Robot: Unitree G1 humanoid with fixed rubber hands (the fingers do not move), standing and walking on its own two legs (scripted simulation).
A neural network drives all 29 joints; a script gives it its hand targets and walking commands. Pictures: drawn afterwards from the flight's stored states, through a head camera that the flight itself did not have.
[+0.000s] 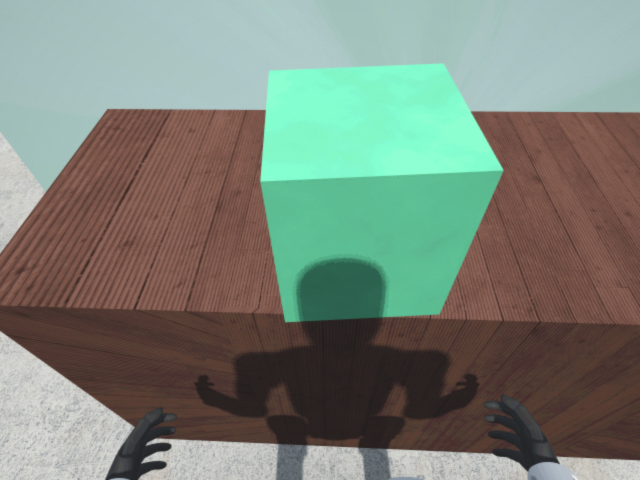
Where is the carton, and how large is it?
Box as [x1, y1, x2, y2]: [260, 63, 503, 321]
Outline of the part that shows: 443,63 269,71 260,182 285,321 439,313 503,170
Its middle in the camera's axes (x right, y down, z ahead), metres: +0.05 -0.05 +0.49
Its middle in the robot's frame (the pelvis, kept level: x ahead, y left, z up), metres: +0.41 -0.04 +0.13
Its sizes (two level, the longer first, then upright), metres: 0.210 0.200 0.250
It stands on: a pedestal, 0.76 m high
